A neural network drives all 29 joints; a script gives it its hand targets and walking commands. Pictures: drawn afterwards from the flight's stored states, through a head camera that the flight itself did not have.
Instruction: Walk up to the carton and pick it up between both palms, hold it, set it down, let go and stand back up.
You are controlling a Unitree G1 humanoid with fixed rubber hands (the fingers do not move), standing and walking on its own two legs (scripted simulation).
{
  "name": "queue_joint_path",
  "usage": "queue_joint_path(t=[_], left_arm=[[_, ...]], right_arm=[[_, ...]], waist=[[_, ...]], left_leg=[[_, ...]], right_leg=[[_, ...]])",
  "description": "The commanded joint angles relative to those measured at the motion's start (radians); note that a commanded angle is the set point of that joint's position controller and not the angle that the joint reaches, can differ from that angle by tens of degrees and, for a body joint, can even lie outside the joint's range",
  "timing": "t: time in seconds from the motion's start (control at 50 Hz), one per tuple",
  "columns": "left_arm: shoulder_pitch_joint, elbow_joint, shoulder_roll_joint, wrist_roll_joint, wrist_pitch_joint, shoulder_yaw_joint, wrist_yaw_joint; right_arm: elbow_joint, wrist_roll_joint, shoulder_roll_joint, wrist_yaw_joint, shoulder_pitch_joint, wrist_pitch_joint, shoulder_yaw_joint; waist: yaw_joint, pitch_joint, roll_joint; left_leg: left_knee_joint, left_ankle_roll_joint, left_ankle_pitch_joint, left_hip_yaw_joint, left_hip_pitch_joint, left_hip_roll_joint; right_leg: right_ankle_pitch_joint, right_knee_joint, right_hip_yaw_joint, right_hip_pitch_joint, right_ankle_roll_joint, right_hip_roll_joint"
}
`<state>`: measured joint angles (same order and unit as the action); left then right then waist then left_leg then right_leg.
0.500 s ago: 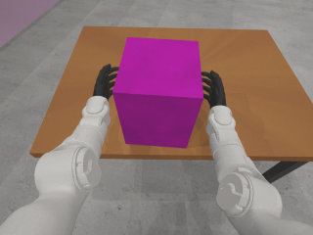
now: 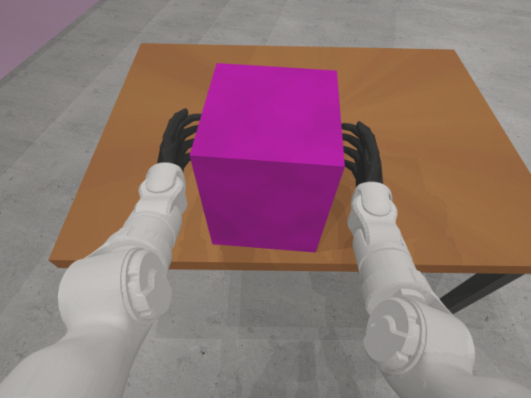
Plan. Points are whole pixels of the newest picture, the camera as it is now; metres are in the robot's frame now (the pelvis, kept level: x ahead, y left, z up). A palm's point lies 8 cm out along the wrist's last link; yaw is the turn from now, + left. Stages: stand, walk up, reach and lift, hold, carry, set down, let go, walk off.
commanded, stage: reach and lift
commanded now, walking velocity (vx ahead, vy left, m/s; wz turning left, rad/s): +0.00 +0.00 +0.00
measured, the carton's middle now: (269, 164) +0.52 +0.01 +0.03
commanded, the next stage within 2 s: none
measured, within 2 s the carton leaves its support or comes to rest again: leaves its support in 1.58 s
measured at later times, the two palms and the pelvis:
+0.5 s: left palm (173, 162) +0.47 +0.16 +0.09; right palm (366, 177) +0.44 -0.14 +0.09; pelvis +0.00 +0.00 +0.00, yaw +0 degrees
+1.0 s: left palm (171, 172) +0.44 +0.16 +0.10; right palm (368, 190) +0.41 -0.13 +0.09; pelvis -0.02 +0.00 +0.00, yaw +0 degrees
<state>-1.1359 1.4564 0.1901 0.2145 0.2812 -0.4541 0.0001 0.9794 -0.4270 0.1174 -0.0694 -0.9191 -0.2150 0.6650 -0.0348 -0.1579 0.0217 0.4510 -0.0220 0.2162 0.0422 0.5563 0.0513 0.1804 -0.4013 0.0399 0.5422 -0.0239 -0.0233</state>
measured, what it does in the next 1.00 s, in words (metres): stands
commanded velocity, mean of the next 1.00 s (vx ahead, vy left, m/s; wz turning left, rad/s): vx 0.00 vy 0.00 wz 0.00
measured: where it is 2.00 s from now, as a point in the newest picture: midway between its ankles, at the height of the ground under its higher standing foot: outside the picture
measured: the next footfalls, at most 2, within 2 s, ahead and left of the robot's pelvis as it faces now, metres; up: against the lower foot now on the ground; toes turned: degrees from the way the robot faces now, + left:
none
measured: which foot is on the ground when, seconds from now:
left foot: down 0.00-1.00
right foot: down 0.00-1.00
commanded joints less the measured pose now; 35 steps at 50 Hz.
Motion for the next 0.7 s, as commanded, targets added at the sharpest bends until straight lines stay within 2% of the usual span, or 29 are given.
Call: queue_joint_path(t=[0.0, 0.02, 0.04, 0.06, 0.08, 0.1, 0.16, 0.18, 0.2, 0.24, 0.28, 0.3, 0.32, 0.34, 0.36, 0.38, 0.4, 0.42, 0.46, 0.48, 0.52, 0.54, 0.56, 0.58, 0.6, 0.62, 0.64, 0.66, 0.68], left_arm=[[-0.314, -0.050, -0.526, 0.174, -0.020, -0.010, 0.135], [-0.306, -0.044, -0.514, 0.162, -0.017, -0.013, 0.134], [-0.325, -0.038, -0.504, 0.177, -0.018, -0.019, 0.136], [-0.311, -0.029, -0.532, 0.193, -0.019, -0.024, 0.134], [-0.320, -0.046, -0.543, 0.183, -0.011, -0.001, 0.129], [-0.316, -0.044, -0.517, 0.189, -0.015, -0.017, 0.132], [-0.322, -0.065, -0.525, 0.170, -0.014, -0.001, 0.123], [-0.318, -0.021, -0.525, 0.179, -0.021, -0.015, 0.127], [-0.341, -0.048, -0.528, 0.169, -0.021, 0.000, 0.126], [-0.315, -0.031, -0.529, 0.177, -0.024, -0.008, 0.126], [-0.333, -0.055, -0.551, 0.156, -0.010, 0.028, 0.119], [-0.326, -0.015, -0.548, 0.187, -0.016, -0.007, 0.119], [-0.333, -0.033, -0.532, 0.177, -0.014, -0.003, 0.121], [-0.337, -0.040, -0.538, 0.184, -0.017, 0.002, 0.119], [-0.336, -0.062, -0.573, 0.175, -0.009, 0.028, 0.113], [-0.357, -0.078, -0.568, 0.158, 0.006, 0.034, 0.111], [-0.337, -0.046, -0.555, 0.180, 0.001, 0.009, 0.108], [-0.331, -0.042, -0.563, 0.168, 0.008, 0.026, 0.108], [-0.347, -0.069, -0.585, 0.163, 0.013, 0.052, 0.103], [-0.329, -0.069, -0.584, 0.179, 0.007, 0.037, 0.098], [-0.363, -0.084, -0.593, 0.157, 0.028, 0.063, 0.092], [-0.335, -0.073, -0.597, 0.153, 0.025, 0.081, 0.087], [-0.370, -0.101, -0.610, 0.146, 0.032, 0.090, 0.083], [-0.360, -0.082, -0.588, 0.158, 0.033, 0.080, 0.087], [-0.354, -0.089, -0.577, 0.157, 0.024, 0.086, 0.085], [-0.336, -0.067, -0.592, 0.158, 0.014, 0.079, 0.086], [-0.365, -0.107, -0.582, 0.142, 0.030, 0.105, 0.083], [-0.352, -0.099, -0.590, 0.144, 0.022, 0.106, 0.080], [-0.358, -0.115, -0.592, 0.145, 0.027, 0.115, 0.076]], right_arm=[[0.059, -0.134, 0.488, 0.137, -0.368, 0.009, -0.241], [0.060, -0.133, 0.488, 0.132, -0.355, 0.010, -0.249], [0.077, -0.138, 0.494, 0.134, -0.366, 0.012, -0.244], [0.076, -0.151, 0.483, 0.137, -0.355, 0.006, -0.229], [0.076, -0.142, 0.491, 0.137, -0.343, 0.001, -0.232], [0.106, -0.144, 0.487, 0.134, -0.337, 0.009, -0.231], [0.080, -0.128, 0.485, 0.137, -0.354, 0.007, -0.252], [0.110, -0.143, 0.476, 0.136, -0.359, 0.011, -0.234], [0.073, -0.130, 0.468, 0.139, -0.386, 0.004, -0.238], [0.079, -0.126, 0.474, 0.138, -0.381, 0.000, -0.239], [0.064, -0.129, 0.491, 0.130, -0.388, -0.014, -0.246], [0.121, -0.141, 0.481, 0.132, -0.381, -0.006, -0.229], [0.076, -0.138, 0.484, 0.132, -0.386, -0.007, -0.245], [0.107, -0.139, 0.482, 0.133, -0.364, -0.010, -0.235], [0.101, -0.130, 0.488, 0.135, -0.387, -0.025, -0.248], [0.073, -0.132, 0.488, 0.130, -0.396, -0.042, -0.250], [0.124, -0.130, 0.495, 0.127, -0.375, -0.043, -0.259], [0.114, -0.128, 0.497, 0.128, -0.389, -0.044, -0.273], [0.108, -0.124, 0.499, 0.124, -0.411, -0.070, -0.285], [0.140, -0.123, 0.504, 0.125, -0.370, -0.062, -0.282], [0.116, -0.119, 0.493, 0.123, -0.419, -0.094, -0.291], [0.145, -0.124, 0.483, 0.119, -0.405, -0.091, -0.293], [0.140, -0.125, 0.485, 0.116, -0.429, -0.101, -0.292], [0.146, -0.120, 0.482, 0.119, -0.426, -0.100, -0.298], [0.150, -0.108, 0.475, 0.119, -0.410, -0.092, -0.294], [0.158, -0.107, 0.465, 0.116, -0.408, -0.084, -0.293], [0.138, -0.088, 0.477, 0.119, -0.437, -0.105, -0.319], [0.178, -0.093, 0.465, 0.116, -0.423, -0.101, -0.317], [0.143, -0.083, 0.472, 0.117, -0.441, -0.112, -0.338]], waist=[[0.026, -0.442, -0.081], [0.014, -0.426, -0.047], [0.026, -0.437, -0.063], [0.017, -0.451, -0.089], [0.017, -0.457, -0.094], [0.010, -0.425, -0.096], [0.028, -0.456, -0.096], [0.022, -0.412, -0.076], [0.017, -0.432, -0.095], [0.034, -0.464, -0.111], [0.019, -0.519, -0.102], [0.011, -0.449, -0.105], [0.028, -0.464, -0.083], [0.015, -0.470, -0.102], [0.023, -0.496, -0.119], [0.018, -0.558, -0.101], [0.024, -0.504, -0.098], [0.034, -0.498, -0.093], [0.019, -0.532, -0.107], [0.028, -0.486, -0.123], [0.031, -0.559, -0.108], [0.030, -0.559, -0.107], [0.016, -0.551, -0.120], [0.035, -0.545, -0.121], [0.034, -0.545, -0.117], [0.030, -0.506, -0.116], [0.046, -0.554, -0.112], [0.036, -0.555, -0.127], [0.059, -0.555, -0.119]], left_leg=[[-0.040, -0.017, -0.490, 0.100, -0.265, -0.040], [-0.039, -0.009, -0.499, 0.093, -0.252, -0.039], [-0.037, -0.008, -0.470, 0.103, -0.241, -0.045], [-0.048, -0.020, -0.473, 0.093, -0.254, -0.039], [-0.033, -0.029, -0.536, 0.089, -0.295, -0.034], [-0.032, -0.023, -0.541, 0.085, -0.312, -0.028], [-0.025, -0.020, -0.546, 0.089, -0.291, -0.028], [-0.028, -0.023, -0.522, 0.090, -0.292, -0.030], [-0.034, -0.019, -0.513, 0.081, -0.298, -0.027], [-0.019, -0.027, -0.536, 0.088, -0.326, -0.023], [-0.001, -0.032, -0.582, 0.084, -0.341, -0.022], [-0.012, -0.034, -0.558, 0.080, -0.333, -0.021], [-0.016, -0.027, -0.559, 0.082, -0.321, -0.027], [-0.014, -0.026, -0.560, 0.081, -0.325, -0.026], [-0.009, -0.036, -0.604, 0.076, -0.334, -0.018], [0.004, -0.036, -0.636, 0.073, -0.350, -0.018], [-0.001, -0.031, -0.628, 0.071, -0.361, -0.019], [0.004, -0.035, -0.640, 0.077, -0.352, -0.018], [0.011, -0.039, -0.670, 0.072, -0.353, -0.014], [0.003, -0.050, -0.661, 0.075, -0.355, -0.015], [0.007, -0.043, -0.662, 0.070, -0.349, -0.015], [0.011, -0.041, -0.665, 0.073, -0.362, -0.012], [0.018, -0.045, -0.675, 0.064, -0.374, -0.009], [0.013, -0.043, -0.647, 0.075, -0.362, -0.017], [0.009, -0.040, -0.643, 0.079, -0.381, -0.016], [0.001, -0.039, -0.637, 0.074, -0.375, -0.015], [0.018, -0.046, -0.677, 0.077, -0.372, -0.018], [0.015, -0.046, -0.659, 0.074, -0.390, -0.015], [0.019, -0.052, -0.685, 0.075, -0.395, -0.018]], right_leg=[[-0.564, -0.033, 0.045, -0.508, -0.011, 0.031], [-0.607, -0.039, 0.042, -0.529, -0.020, 0.024], [-0.603, -0.048, 0.038, -0.524, -0.024, 0.020], [-0.557, -0.034, 0.047, -0.513, -0.013, 0.030], [-0.571, -0.033, 0.054, -0.484, -0.010, 0.036], [-0.541, -0.020, 0.053, -0.469, -0.008, 0.027], [-0.564, -0.032, 0.046, -0.469, -0.004, 0.031], [-0.531, -0.028, 0.049, -0.460, -0.007, 0.036], [-0.511, -0.020, 0.059, -0.460, -0.006, 0.038], [-0.519, -0.012, 0.050, -0.445, -0.002, 0.040], [-0.563, -0.020, 0.053, -0.431, -0.004, 0.040], [-0.514, -0.013, 0.062, -0.424, 0.003, 0.041], [-0.543, -0.014, 0.050, -0.437, 0.000, 0.040], [-0.546, -0.012, 0.048, -0.442, 0.001, 0.039], [-0.571, -0.026, 0.054, -0.431, 0.001, 0.048], [-0.602, -0.020, 0.058, -0.430, -0.006, 0.053], [-0.590, -0.010, 0.055, -0.441, -0.008, 0.046], [-0.616, -0.024, 0.061, -0.443, -0.004, 0.047], [-0.637, -0.026, 0.061, -0.452, 0.001, 0.051], [-0.613, -0.023, 0.061, -0.463, 0.005, 0.055], [-0.632, -0.025, 0.066, -0.453, -0.003, 0.061], [-0.620, -0.020, 0.073, -0.444, -0.003, 0.060], [-0.607, -0.018, 0.075, -0.423, 0.001, 0.063], [-0.573, -0.011, 0.074, -0.426, 0.007, 0.062], [-0.559, 0.003, 0.074, -0.432, 0.010, 0.058], [-0.562, 0.002, 0.066, -0.441, 0.009, 0.064], [-0.607, -0.015, 0.067, -0.454, 0.010, 0.064], [-0.569, -0.002, 0.070, -0.440, 0.011, 0.066], [-0.578, 0.001, 0.078, -0.433, 0.014, 0.070]])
